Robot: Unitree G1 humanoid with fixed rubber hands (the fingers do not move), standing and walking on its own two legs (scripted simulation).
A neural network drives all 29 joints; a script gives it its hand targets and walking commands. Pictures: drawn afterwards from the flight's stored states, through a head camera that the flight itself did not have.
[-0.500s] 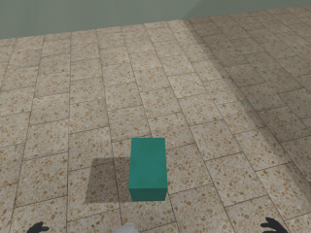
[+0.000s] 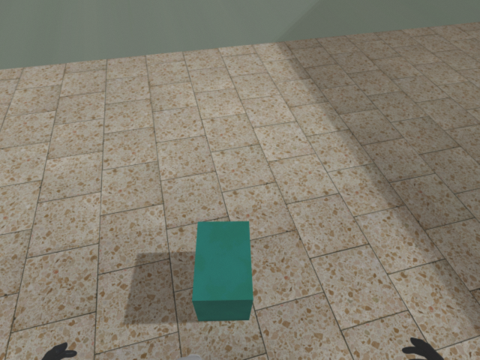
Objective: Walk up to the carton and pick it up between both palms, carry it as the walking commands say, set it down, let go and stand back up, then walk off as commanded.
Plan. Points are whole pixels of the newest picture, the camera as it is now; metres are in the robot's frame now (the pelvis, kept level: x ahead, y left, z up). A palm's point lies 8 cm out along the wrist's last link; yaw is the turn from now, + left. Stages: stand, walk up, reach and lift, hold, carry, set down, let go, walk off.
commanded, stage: walk up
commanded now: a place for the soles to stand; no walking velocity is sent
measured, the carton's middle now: (223, 271) +0.51 +0.04 -0.62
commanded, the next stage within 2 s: reach and lift in 1.48 s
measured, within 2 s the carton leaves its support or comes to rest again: neither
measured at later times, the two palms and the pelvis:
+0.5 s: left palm out of the picture +0.12 +0.31 -0.08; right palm out of the picture +0.14 -0.33 -0.09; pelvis +0.02 -0.01 +0.00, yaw +1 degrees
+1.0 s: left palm out of the picture +0.10 +0.31 -0.08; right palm out of the picture +0.13 -0.33 -0.09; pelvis +0.01 -0.01 +0.00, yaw +2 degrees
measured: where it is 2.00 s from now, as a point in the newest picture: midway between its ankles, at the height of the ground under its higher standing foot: outside the picture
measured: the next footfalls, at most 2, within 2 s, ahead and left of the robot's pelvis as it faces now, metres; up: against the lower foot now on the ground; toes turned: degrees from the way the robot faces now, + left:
none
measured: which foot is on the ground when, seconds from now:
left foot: down 0.00-1.00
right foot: down 0.00-1.00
